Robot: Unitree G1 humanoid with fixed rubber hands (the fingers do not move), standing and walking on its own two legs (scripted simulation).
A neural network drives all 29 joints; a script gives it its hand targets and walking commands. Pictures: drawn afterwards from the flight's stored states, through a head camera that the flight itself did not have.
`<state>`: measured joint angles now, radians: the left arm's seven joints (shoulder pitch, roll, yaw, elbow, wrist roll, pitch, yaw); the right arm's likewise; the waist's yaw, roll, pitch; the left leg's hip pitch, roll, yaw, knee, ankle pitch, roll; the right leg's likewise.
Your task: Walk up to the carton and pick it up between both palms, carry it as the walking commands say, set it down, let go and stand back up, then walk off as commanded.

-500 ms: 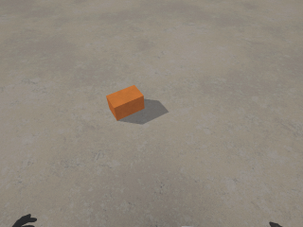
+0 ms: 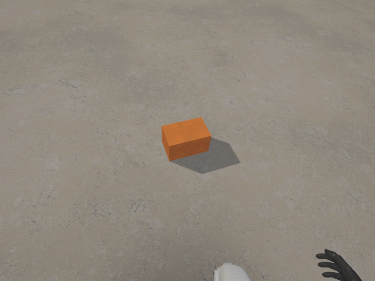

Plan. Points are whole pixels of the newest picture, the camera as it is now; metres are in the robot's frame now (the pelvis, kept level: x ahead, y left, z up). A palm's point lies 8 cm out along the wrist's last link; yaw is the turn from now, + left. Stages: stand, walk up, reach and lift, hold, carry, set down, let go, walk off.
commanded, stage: walk up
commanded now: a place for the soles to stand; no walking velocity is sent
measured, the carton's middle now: (185, 138) +1.02 -0.04 -0.68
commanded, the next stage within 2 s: none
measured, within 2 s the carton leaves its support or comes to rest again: neither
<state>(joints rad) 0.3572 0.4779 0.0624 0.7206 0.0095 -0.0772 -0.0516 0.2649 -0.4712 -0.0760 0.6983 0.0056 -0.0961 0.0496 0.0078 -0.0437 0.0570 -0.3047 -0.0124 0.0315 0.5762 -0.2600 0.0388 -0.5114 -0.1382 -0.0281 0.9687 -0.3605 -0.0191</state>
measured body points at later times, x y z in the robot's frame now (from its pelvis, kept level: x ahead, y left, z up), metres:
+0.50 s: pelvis +0.19 -0.02 +0.00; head +0.20 -0.01 +0.45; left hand +0.23 +0.34 -0.08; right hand +0.33 -0.35 -0.08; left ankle +0.28 +0.10 -0.73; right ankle +0.18 -0.16 -0.73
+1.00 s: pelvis +0.36 -0.05 -0.01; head +0.38 -0.06 +0.44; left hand +0.49 +0.30 -0.07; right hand +0.43 -0.39 -0.10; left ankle +0.37 +0.09 -0.69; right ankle +0.42 -0.16 -0.73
